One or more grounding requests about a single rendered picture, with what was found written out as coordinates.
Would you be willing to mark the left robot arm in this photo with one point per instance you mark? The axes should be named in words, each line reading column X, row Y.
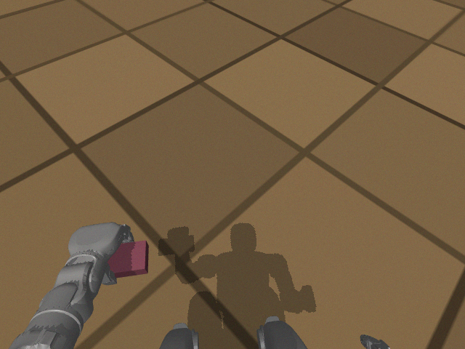
column 62, row 312

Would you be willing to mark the left robot hand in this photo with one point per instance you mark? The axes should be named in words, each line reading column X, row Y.
column 103, row 239

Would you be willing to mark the small box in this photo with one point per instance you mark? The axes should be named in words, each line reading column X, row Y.
column 130, row 259

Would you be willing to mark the right robot hand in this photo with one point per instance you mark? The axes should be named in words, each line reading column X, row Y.
column 371, row 343

